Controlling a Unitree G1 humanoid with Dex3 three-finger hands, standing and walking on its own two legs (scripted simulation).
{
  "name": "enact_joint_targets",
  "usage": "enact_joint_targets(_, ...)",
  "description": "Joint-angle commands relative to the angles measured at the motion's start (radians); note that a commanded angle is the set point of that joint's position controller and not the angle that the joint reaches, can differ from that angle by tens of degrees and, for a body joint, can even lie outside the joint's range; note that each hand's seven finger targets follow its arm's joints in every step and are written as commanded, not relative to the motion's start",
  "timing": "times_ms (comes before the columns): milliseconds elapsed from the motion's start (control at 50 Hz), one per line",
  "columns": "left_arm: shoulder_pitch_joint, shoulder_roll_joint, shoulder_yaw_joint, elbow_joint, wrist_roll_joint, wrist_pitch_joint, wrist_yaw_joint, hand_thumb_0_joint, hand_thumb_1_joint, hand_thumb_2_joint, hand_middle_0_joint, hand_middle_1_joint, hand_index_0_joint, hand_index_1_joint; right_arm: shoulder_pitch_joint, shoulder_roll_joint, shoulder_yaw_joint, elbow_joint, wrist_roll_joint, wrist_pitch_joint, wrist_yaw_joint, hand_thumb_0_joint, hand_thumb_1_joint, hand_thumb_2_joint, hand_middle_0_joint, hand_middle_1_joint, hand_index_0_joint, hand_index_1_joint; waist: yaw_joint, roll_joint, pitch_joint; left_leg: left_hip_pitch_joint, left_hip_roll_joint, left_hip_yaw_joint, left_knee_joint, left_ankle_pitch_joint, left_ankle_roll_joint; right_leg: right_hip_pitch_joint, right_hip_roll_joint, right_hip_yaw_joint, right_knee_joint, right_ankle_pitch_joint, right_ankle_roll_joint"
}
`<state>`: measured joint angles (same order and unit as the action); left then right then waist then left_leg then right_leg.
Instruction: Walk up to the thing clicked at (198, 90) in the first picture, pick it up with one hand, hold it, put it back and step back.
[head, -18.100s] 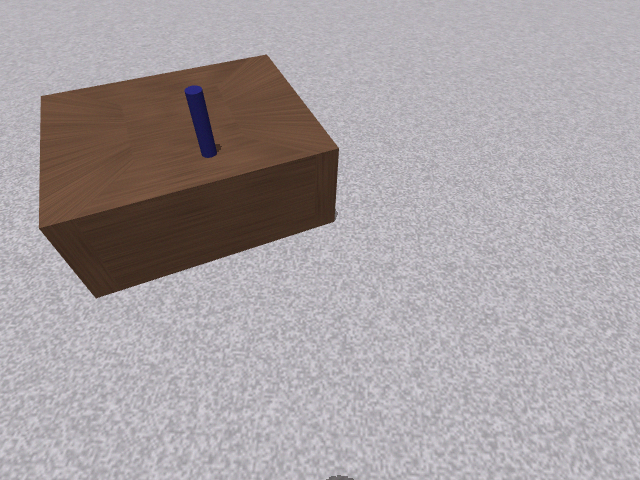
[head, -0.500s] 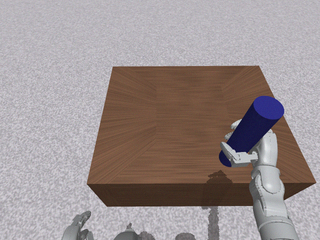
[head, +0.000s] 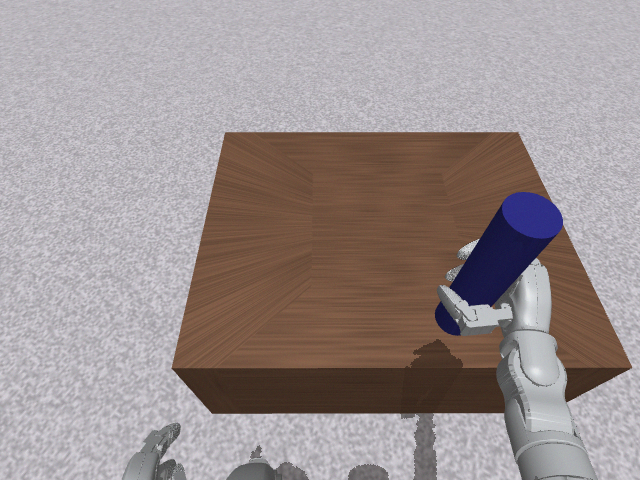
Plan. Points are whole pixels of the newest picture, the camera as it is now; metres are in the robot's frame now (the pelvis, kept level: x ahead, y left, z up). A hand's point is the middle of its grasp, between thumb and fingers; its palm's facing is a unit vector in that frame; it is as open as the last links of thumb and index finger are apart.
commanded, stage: hold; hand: right
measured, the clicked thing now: (484, 277) +0.33 -0.17 +0.08
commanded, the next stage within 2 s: crouch in 0.12 s
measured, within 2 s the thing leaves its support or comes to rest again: neither
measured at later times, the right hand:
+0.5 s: hand (467, 286) +0.35 -0.17 +0.03, palm faces +0.16 +0.99 +0.00, open 7.9 cm
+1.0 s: hand (442, 268) +0.45 -0.19 -0.09, palm faces +0.15 +0.99 -0.02, open 7.8 cm
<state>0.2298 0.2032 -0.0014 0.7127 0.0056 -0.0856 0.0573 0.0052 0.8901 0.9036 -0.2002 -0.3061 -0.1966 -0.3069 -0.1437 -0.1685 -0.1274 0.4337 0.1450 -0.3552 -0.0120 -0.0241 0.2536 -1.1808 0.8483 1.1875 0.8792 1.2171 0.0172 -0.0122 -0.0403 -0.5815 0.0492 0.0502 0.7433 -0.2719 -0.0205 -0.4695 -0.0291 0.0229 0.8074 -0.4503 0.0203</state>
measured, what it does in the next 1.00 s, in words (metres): lowers itself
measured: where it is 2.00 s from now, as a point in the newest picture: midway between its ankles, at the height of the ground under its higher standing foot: outside the picture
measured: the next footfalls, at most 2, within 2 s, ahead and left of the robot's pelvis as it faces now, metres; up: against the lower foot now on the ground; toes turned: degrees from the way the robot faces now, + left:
none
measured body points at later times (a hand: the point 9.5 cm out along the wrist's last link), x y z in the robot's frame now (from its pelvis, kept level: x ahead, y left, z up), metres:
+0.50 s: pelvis +0.00 +0.00 -0.01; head +0.06 -0.01 +0.44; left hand +0.12 +0.24 -0.12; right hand +0.33 -0.23 +0.03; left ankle +0.06 +0.14 -0.71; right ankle -0.02 -0.13 -0.71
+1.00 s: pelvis -0.03 -0.01 -0.11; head +0.13 -0.03 +0.31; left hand +0.02 +0.26 -0.23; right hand +0.44 -0.24 -0.09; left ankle +0.06 +0.14 -0.71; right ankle -0.02 -0.13 -0.71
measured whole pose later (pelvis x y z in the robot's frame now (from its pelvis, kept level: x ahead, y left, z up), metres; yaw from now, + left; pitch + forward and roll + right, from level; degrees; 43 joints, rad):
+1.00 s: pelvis -0.03 -0.01 -0.11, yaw +0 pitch +27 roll +1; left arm 0.27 0.26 0.01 0.72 0.06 -0.07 -0.02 0.00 0.87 0.92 -0.20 -0.30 -0.19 -0.31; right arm -0.74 -0.34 -0.38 1.05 0.07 -0.57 0.04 -0.02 0.21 -1.16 0.84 1.17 0.88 1.20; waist 0.14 0.00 -0.14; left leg -1.35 0.07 0.01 1.28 -0.41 -0.03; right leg -1.23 -0.01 0.02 1.39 -0.63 0.00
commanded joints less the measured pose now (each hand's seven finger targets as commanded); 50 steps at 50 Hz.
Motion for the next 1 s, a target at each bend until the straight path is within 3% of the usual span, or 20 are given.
enact_joint_targets(0, -0.027, 0.128, 0.046, -0.117, 0.005, -0.044, 0.014, 0.000, 0.893, 0.903, -0.197, -0.303, -0.197, -0.303, -0.288, -0.114, -0.061, -0.270, 0.022, -0.088, -0.008, 0.000, -0.325, -1.326, 1.337, 1.446, 1.370, 1.446, -0.006, 0.018, -0.267, 0.271, -0.029, -0.003, -0.072, 0.163, 0.024, -0.035, 0.029, -0.019, -0.132, 0.238, -0.018)
enact_joint_targets(80, -0.029, 0.123, 0.043, -0.125, 0.004, -0.043, 0.014, 0.000, 0.894, 0.901, -0.196, -0.302, -0.197, -0.301, -0.345, -0.155, -0.082, -0.339, 0.012, -0.109, -0.019, 0.000, -0.357, -1.319, 1.328, 1.432, 1.359, 1.432, -0.014, -0.023, -0.311, 0.271, -0.033, -0.006, -0.061, 0.161, 0.030, 0.003, 0.026, -0.015, -0.135, 0.247, -0.012)
enact_joint_targets(120, -0.025, 0.133, 0.050, -0.117, 0.006, -0.045, 0.017, 0.000, 0.893, 0.902, -0.197, -0.304, -0.198, -0.303, -0.343, -0.117, -0.043, -0.301, 0.010, -0.106, -0.016, 0.000, -0.347, -1.317, 1.325, 1.430, 1.356, 1.430, 0.008, -0.003, -0.277, 0.246, -0.035, -0.004, -0.061, 0.156, 0.027, -0.007, 0.024, -0.013, -0.136, 0.242, -0.012)
enact_joint_targets(180, -0.021, 0.115, 0.034, -0.126, 0.003, -0.043, 0.019, 0.000, 0.888, 0.906, -0.196, -0.301, -0.195, -0.302, -0.393, -0.133, -0.045, -0.366, 0.011, -0.112, -0.019, 0.000, -0.323, -1.323, 1.316, 1.432, 1.350, 1.432, 0.003, -0.034, -0.339, 0.269, -0.032, -0.009, -0.055, 0.197, 0.031, 0.031, 0.024, -0.015, -0.127, 0.287, -0.009)
enact_joint_targets(200, -0.011, 0.127, 0.043, -0.115, 0.004, -0.043, 0.021, 0.000, 0.886, 0.915, -0.198, -0.311, -0.203, -0.307, -0.300, -0.115, -0.041, -0.274, 0.006, -0.096, -0.015, 0.000, -0.257, -1.331, 1.305, 1.438, 1.342, 1.438, 0.005, -0.010, -0.316, 0.261, -0.033, -0.005, -0.049, 0.208, 0.033, 0.018, 0.024, -0.014, -0.124, 0.306, -0.006)
enact_joint_targets(220, -0.013, 0.131, 0.046, -0.112, 0.003, -0.042, 0.019, 0.000, 0.896, 0.920, -0.196, -0.307, -0.194, -0.309, -0.312, -0.127, -0.048, -0.292, 0.010, -0.094, -0.014, 0.000, -0.337, -1.251, 1.348, 1.387, 1.358, 1.387, 0.004, -0.010, -0.295, 0.261, -0.033, -0.005, -0.054, 0.198, 0.032, 0.003, 0.024, -0.014, -0.130, 0.291, -0.009)
enact_joint_targets(300, -0.013, 0.133, 0.049, -0.106, 0.004, -0.042, 0.016, 0.000, 0.887, 0.917, -0.195, -0.301, -0.191, -0.306, -0.326, -0.093, -0.038, -0.215, 0.015, -0.083, -0.004, 0.000, -0.333, -1.283, 1.363, 1.431, 1.382, 1.431, 0.020, 0.014, -0.249, 0.202, -0.037, 0.004, -0.050, 0.161, 0.029, -0.031, 0.016, -0.005, -0.128, 0.263, -0.008)
enact_joint_targets(360, -0.025, 0.127, 0.049, -0.110, 0.007, -0.043, 0.009, 0.000, 0.887, 0.913, -0.197, -0.300, -0.193, -0.305, -0.341, -0.118, -0.071, -0.197, 0.016, -0.097, 0.000, 0.000, -0.334, -1.249, 1.328, 1.390, 1.346, 1.390, 0.006, 0.028, -0.231, 0.205, -0.027, -0.007, -0.052, 0.111, 0.024, -0.088, 0.024, -0.014, -0.113, 0.185, -0.021)
enact_joint_targets(500, -0.003, 0.130, 0.053, -0.087, 0.022, -0.047, -0.001, 0.000, 0.886, 0.913, -0.199, -0.304, -0.197, -0.307, -0.510, -0.157, -0.119, -0.085, 0.001, -0.185, 0.004, 0.000, -0.375, -1.271, 1.340, 1.403, 1.359, 1.403, 0.036, 0.023, -0.295, 0.096, -0.017, -0.034, 0.049, 0.107, 0.025, -0.187, 0.031, -0.015, -0.007, 0.154, -0.030)
enact_joint_targets(540, 0.021, 0.149, 0.066, -0.074, 0.028, -0.053, -0.005, 0.000, 0.884, 0.911, -0.199, -0.304, -0.198, -0.307, -0.566, -0.180, -0.144, -0.017, -0.009, -0.215, 0.006, 0.000, -0.342, -1.294, 1.339, 1.422, 1.363, 1.422, 0.050, 0.007, -0.368, 0.037, -0.017, -0.037, 0.116, 0.140, 0.030, -0.221, 0.032, -0.010, 0.049, 0.184, -0.024)
enact_joint_targets(560, 0.022, 0.151, 0.067, -0.076, 0.031, -0.053, -0.009, 0.000, 0.882, 0.913, -0.199, -0.304, -0.196, -0.307, -0.590, -0.163, -0.121, 0.017, -0.012, -0.230, 0.009, 0.000, -0.354, -1.308, 1.350, 1.435, 1.375, 1.435, 0.062, 0.012, -0.379, 0.005, -0.017, -0.040, 0.145, 0.133, 0.028, -0.257, 0.034, -0.010, 0.080, 0.168, -0.026)
enact_joint_targets(580, 0.045, 0.157, 0.071, -0.072, 0.034, -0.054, -0.010, 0.000, 0.877, 0.915, -0.199, -0.304, -0.196, -0.308, -0.638, -0.198, -0.153, 0.046, -0.018, -0.248, 0.010, 0.000, -0.335, -1.323, 1.361, 1.454, 1.389, 1.454, 0.061, 0.008, -0.419, -0.017, -0.016, -0.044, 0.181, 0.145, 0.030, -0.288, 0.035, -0.010, 0.110, 0.176, -0.023)
enact_joint_targets(640, 0.071, 0.172, 0.075, -0.063, 0.040, -0.058, -0.018, 0.000, 0.878, 0.917, -0.200, -0.304, -0.196, -0.309, -0.712, -0.206, -0.145, 0.157, -0.029, -0.285, 0.026, 0.000, -0.299, -1.333, 1.345, 1.458, 1.379, 1.458, 0.079, -0.016, -0.469, -0.110, -0.015, -0.048, 0.257, 0.117, 0.034, -0.380, 0.036, -0.009, 0.184, 0.148, -0.019)
enact_joint_targets(680, 0.092, 0.187, 0.075, -0.068, 0.045, -0.056, -0.022, 0.000, 0.870, 0.921, -0.200, -0.303, -0.194, -0.310, -0.847, -0.287, -0.176, 0.116, -0.038, -0.315, 0.030, 0.000, -0.270, -1.335, 1.337, 1.458, 1.373, 1.458, 0.073, -0.077, -0.592, -0.146, -0.015, -0.053, 0.306, 0.150, 0.041, -0.367, 0.036, -0.010, 0.229, 0.203, -0.012)
enact_joint_targets(740, 0.112, 0.219, 0.089, -0.058, 0.049, -0.049, -0.027, 0.000, 0.866, 0.922, -0.202, -0.304, -0.194, -0.312, -0.886, -0.292, -0.190, 0.234, -0.036, -0.317, 0.037, 0.000, -0.274, -1.353, 1.346, 1.473, 1.382, 1.473, 0.081, -0.082, -0.586, -0.216, -0.017, -0.046, 0.347, 0.099, 0.045, -0.443, 0.036, -0.002, 0.267, 0.165, -0.009)
enact_joint_targets(800, 0.133, 0.207, 0.065, -0.062, 0.049, -0.037, -0.041, 0.000, 0.867, 0.922, -0.199, -0.300, -0.190, -0.310, -0.982, -0.324, -0.211, 0.216, -0.037, -0.330, 0.043, 0.000, -0.283, -1.339, 1.345, 1.462, 1.378, 1.462, 0.081, -0.103, -0.700, -0.226, -0.016, -0.040, 0.399, 0.153, 0.054, -0.427, 0.033, 0.006, 0.317, 0.276, -0.004)
enact_joint_targets(820, 0.147, 0.241, 0.088, -0.052, 0.047, -0.031, -0.042, 0.000, 0.869, 0.919, -0.200, -0.302, -0.193, -0.310, -0.934, -0.328, -0.235, 0.335, -0.040, -0.312, 0.045, 0.000, -0.281, -1.335, 1.346, 1.461, 1.377, 1.461, 0.091, -0.082, -0.676, -0.251, -0.018, -0.034, 0.413, 0.148, 0.055, -0.451, 0.035, 0.014, 0.328, 0.288, -0.003)
enact_joint_targets(840, 0.161, 0.244, 0.089, -0.051, 0.052, -0.025, -0.046, 0.000, 0.864, 0.920, -0.198, -0.298, -0.188, -0.309, -0.917, -0.328, -0.244, 0.336, -0.037, -0.312, 0.044, 0.000, -0.275, -1.337, 1.350, 1.465, 1.382, 1.465, 0.083, -0.094, -0.683, -0.252, -0.018, -0.035, 0.440, 0.187, 0.063, -0.475, 0.029, 0.016, 0.345, 0.346, 0.003)
enact_joint_targets(880, 0.166, 0.218, 0.064, -0.052, 0.052, -0.014, -0.055, 0.000, 0.867, 0.916, -0.201, -0.300, -0.193, -0.309, -1.006, -0.350, -0.256, 0.324, -0.047, -0.317, 0.048, 0.000, -0.323, -1.340, 1.354, 1.461, 1.383, 1.461, 0.094, -0.101, -0.725, -0.273, -0.018, -0.035, 0.458, 0.201, 0.061, -0.470, 0.027, 0.016, 0.374, 0.367, 0.000)
enact_joint_targets(980, 0.181, 0.241, 0.075, -0.054, 0.057, 0.009, -0.065, 0.000, 0.875, 0.914, -0.203, -0.299, -0.195, -0.307, -1.051, -0.423, -0.325, 0.391, -0.068, -0.312, 0.054, 0.000, -0.350, -1.349, 1.360, 1.465, 1.389, 1.465, 0.114, -0.092, -0.698, -0.363, -0.020, -0.031, 0.504, 0.136, 0.065, -0.575, 0.024, 0.030, 0.408, 0.267, -0.007)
